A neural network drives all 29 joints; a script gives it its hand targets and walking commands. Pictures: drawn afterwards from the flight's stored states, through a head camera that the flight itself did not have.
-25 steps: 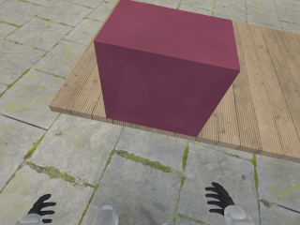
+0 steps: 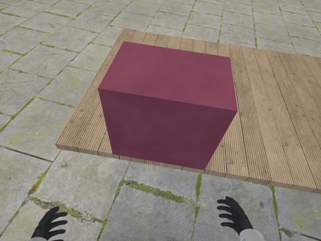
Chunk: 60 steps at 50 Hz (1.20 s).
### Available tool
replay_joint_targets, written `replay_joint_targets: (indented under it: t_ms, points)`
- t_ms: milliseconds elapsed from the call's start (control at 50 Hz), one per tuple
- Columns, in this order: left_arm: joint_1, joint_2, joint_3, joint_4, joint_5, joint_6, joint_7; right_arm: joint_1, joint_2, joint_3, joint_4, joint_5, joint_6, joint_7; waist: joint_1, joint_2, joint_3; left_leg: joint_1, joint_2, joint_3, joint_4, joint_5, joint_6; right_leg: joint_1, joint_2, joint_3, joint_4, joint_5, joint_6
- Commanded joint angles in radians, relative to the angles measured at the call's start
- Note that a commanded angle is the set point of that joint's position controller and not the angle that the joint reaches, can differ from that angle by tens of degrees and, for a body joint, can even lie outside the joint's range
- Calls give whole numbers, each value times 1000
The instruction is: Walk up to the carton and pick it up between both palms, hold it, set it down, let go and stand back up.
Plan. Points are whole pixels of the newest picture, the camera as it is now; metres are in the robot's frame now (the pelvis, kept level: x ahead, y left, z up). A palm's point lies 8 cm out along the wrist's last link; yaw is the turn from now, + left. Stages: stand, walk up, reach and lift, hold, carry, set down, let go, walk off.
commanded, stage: reach and lift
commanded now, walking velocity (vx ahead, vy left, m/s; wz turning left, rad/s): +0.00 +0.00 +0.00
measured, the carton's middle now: (166, 109) +0.44 -0.01 +0.09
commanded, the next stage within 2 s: none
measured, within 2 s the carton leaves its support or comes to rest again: neither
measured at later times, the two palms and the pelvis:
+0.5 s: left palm (39, 233) +0.17 +0.26 -0.02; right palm (255, 223) +0.19 -0.23 -0.02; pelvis +0.01 +0.01 +0.01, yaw -1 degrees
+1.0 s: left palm (35, 205) +0.21 +0.26 +0.04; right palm (262, 210) +0.21 -0.22 +0.04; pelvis +0.01 +0.02 +0.01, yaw -2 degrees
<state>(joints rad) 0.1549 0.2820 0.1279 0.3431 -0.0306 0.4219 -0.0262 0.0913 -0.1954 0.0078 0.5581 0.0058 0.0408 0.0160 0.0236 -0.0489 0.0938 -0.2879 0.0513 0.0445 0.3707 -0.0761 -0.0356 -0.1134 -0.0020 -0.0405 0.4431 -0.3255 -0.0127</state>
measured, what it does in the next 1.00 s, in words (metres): stands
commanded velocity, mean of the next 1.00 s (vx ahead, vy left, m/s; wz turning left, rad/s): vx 0.00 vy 0.00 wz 0.00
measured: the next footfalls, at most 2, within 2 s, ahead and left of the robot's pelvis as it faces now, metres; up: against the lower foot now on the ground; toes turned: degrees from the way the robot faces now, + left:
none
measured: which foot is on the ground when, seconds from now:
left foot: down 0.00-1.00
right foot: down 0.00-1.00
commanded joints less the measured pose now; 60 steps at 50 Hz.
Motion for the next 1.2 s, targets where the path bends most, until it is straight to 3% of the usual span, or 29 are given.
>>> replay_joint_targets:
  t_ms: [0,120,140,180,240,260,300,420,460,500,520,600,620,660,700,740,780,820,860,900,940,1000,1060,1100,1120,1160,1180]
  points:
    - [57,84,19,-140,-5,-40,10,14,-202,-65,-87,24,-49,-6,-13,49,-228,509,-70,33,14,264,-25,-225,37,-56,-187,365,57]
    - [60,71,-17,-252,-34,-89,28,35,-210,-100,-182,43,-72,31,8,71,-245,557,-60,10,7,313,-44,-243,54,-54,-234,274,26]
    - [80,67,-34,-234,-47,-85,27,32,-205,-91,-189,44,-64,37,4,36,-223,548,-56,1,-9,305,-38,-258,55,-56,-246,255,25]
    - [74,70,-33,-270,-52,-90,35,31,-216,-112,-239,48,-60,47,16,30,-232,540,-54,4,-20,301,-37,-243,61,-54,-254,259,24]
    - [78,64,-39,-338,-56,-108,48,67,-212,-123,-257,77,-57,59,21,81,-234,559,-51,-5,-26,296,-44,-231,53,-33,-257,245,7]
    - [77,68,-41,-326,-62,-108,50,63,-207,-112,-261,84,-49,60,37,87,-218,548,-58,5,-28,305,-43,-239,51,-27,-267,251,7]
    - [104,78,-33,-361,-61,-111,56,99,-222,-122,-291,89,-42,65,35,72,-242,557,-56,-2,-43,284,-34,-229,49,-18,-275,238,6]
    - [155,88,-26,-410,-86,-98,30,163,-203,-121,-406,122,10,33,15,47,-166,529,-77,7,-58,252,-28,-202,32,9,-300,293,25]
    - [155,99,-11,-432,-78,-103,23,175,-183,-105,-451,130,22,24,35,48,-128,516,-81,10,-67,210,-20,-207,30,18,-317,229,24]
    - [132,108,-15,-453,-108,-116,22,156,-183,-114,-526,125,31,17,30,15,-130,512,-79,9,-72,189,-10,-228,22,22,-319,213,27]
    - [124,126,-27,-474,-117,-125,22,162,-172,-115,-564,131,33,13,26,29,-148,529,-76,8,-69,172,-8,-232,20,24,-313,207,24]
    - [95,141,-14,-467,-143,-142,15,172,-141,-122,-615,123,63,-7,27,0,-81,485,-78,17,-85,88,4,-268,4,37,-320,158,29]
    - [97,152,-14,-491,-145,-153,15,179,-140,-128,-626,136,63,-11,35,32,-93,502,-76,16,-83,90,3,-274,-3,45,-319,146,23]
    - [78,159,-29,-534,-163,-163,18,177,-144,-129,-644,145,67,-14,22,33,-105,521,-68,9,-82,93,-5,-301,6,35,-318,107,15]
    - [98,178,-10,-528,-162,-163,19,183,-147,-134,-664,154,72,-21,30,33,-92,517,-70,12,-69,119,-2,-294,0,49,-316,133,17]
    - [89,174,-16,-554,-169,-159,17,188,-151,-128,-670,170,83,-26,23,71,-108,526,-69,4,-70,121,-9,-300,3,45,-311,134,10]
    - [83,178,-10,-572,-182,-150,17,162,-158,-141,-694,182,92,-31,27,55,-104,541,-58,-2,-84,108,-10,-310,6,38,-319,103,9]
    - [79,179,-1,-597,-191,-149,17,151,-166,-138,-771,194,86,-35,30,44,-144,554,-61,-6,-63,174,-8,-300,5,47,-313,165,12]
    - [76,173,-19,-581,-210,-144,18,146,-162,-135,-743,208,96,-30,30,56,-139,551,-56,-12,-74,149,-12,-308,7,39,-309,133,8]
    - [61,180,-4,-607,-214,-150,23,141,-186,-147,-787,208,90,-25,36,29,-159,551,-52,-18,-80,139,-9,-291,13,43,-310,126,4]
    - [35,176,-1,-634,-220,-155,26,124,-200,-167,-798,215,87,-24,23,40,-177,564,-45,-25,-76,162,-13,-317,16,32,-304,134,-2]
    - [8,183,9,-604,-210,-162,25,101,-184,-143,-759,251,92,-25,39,77,-176,565,-47,-17,-64,173,-10,-320,3,48,-303,137,1]
    - [-13,199,14,-655,-228,-173,24,65,-215,-144,-813,268,82,-29,44,55,-234,586,-43,-23,-56,205,-8,-290,13,41,-289,175,4]
    - [-21,184,13,-681,-226,-181,25,65,-207,-150,-817,274,68,-32,40,75,-233,599,-46,-29,-47,236,-14,-300,16,47,-291,189,-3]
    - [10,178,19,-670,-225,-185,25,103,-216,-150,-800,280,64,-37,24,91,-227,598,-44,-25,-39,271,-18,-295,16,45,-291,219,-3]
    - [30,183,26,-713,-228,-203,23,131,-207,-145,-822,296,46,-44,35,98,-265,624,-50,-28,-23,306,-20,-293,16,41,-285,252,1]
    - [19,182,19,-715,-244,-209,19,93,-228,-146,-856,297,33,-46,23,78,-268,628,-47,-32,-24,337,-22,-286,19,33,-286,289,4]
